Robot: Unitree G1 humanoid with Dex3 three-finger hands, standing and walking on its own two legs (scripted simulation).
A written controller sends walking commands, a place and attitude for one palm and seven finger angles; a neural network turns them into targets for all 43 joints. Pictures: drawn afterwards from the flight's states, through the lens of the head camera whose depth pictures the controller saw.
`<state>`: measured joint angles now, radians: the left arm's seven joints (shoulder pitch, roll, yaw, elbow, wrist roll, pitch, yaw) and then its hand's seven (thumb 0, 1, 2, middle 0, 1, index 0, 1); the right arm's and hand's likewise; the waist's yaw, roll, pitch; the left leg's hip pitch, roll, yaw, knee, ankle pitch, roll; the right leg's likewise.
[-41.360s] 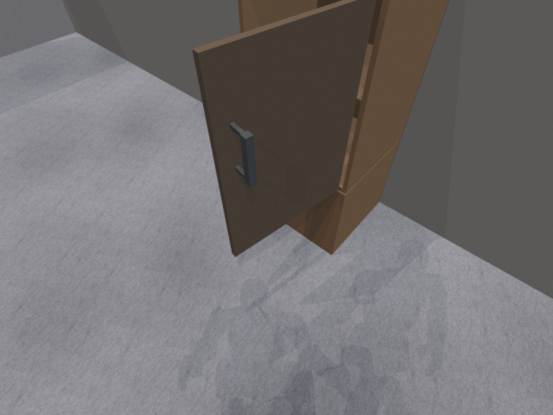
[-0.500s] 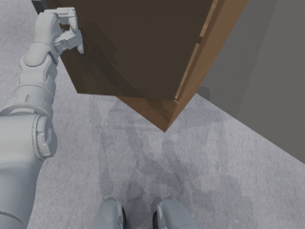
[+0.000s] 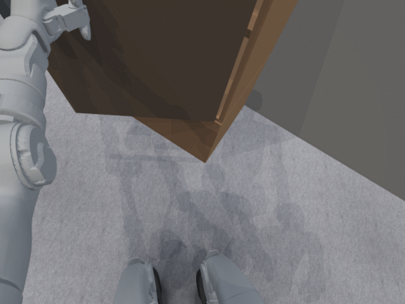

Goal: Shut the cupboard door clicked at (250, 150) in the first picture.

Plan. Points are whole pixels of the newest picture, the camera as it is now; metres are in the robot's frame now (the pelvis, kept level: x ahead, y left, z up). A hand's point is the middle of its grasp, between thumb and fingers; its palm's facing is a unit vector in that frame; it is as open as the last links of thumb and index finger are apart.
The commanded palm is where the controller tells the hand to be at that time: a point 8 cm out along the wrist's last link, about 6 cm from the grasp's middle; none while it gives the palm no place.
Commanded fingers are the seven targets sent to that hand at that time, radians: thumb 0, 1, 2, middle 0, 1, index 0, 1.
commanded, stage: push the door shut along its arc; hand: left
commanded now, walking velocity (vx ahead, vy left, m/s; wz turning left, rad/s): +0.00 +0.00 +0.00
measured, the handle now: (14, 3) +0.62 +0.20 +0.12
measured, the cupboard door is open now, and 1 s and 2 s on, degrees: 32 27 27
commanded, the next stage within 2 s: pull the fist back off the door in 0.18 s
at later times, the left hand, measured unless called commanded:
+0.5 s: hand out of the picture +0.62 +0.08 +0.13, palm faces +0.21 -0.98 +0.01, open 3.1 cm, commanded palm +0.60 +0.09 +0.13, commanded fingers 0.00 0.90 0.90 -1.30 -1.50 -1.30 -1.50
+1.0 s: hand (106, 28) +0.57 +0.07 +0.12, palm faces +0.16 -0.99 +0.00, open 3.1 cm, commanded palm +0.52 +0.11 +0.13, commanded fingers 0.00 0.90 0.90 -1.30 -1.50 -1.30 -1.50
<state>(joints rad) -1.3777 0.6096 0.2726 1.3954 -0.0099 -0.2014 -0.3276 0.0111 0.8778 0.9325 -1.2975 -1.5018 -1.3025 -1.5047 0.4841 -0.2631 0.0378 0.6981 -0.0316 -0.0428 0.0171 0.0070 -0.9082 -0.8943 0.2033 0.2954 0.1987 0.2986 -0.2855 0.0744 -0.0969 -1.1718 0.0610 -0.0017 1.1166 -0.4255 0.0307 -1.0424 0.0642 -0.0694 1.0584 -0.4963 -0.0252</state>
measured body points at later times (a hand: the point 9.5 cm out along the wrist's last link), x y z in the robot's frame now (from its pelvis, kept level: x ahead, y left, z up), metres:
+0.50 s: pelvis -0.01 -0.01 -0.02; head +0.17 +0.02 +0.40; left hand +0.60 +0.13 +0.13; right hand -0.06 -0.25 -0.11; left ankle +0.04 +0.10 -0.65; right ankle -0.01 -0.11 -0.65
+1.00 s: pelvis +0.03 -0.02 +0.03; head +0.15 -0.01 +0.46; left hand +0.55 +0.12 +0.13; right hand -0.03 -0.27 -0.08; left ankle +0.04 +0.10 -0.65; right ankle -0.01 -0.11 -0.65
